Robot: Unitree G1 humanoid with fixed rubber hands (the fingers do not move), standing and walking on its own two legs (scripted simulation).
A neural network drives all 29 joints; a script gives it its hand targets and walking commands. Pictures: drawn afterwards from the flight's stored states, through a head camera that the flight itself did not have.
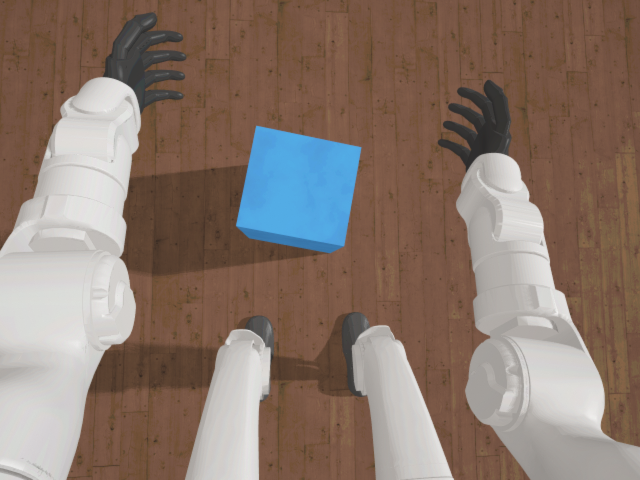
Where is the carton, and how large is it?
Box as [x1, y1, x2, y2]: [236, 126, 360, 252]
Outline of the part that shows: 256,126 236,226 250,238 326,252 331,252 343,246 360,147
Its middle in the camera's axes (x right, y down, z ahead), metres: -0.05 -0.10 +0.87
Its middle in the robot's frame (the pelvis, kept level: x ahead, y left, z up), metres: +0.51 +0.00 -0.53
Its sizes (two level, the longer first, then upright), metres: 0.210 0.200 0.250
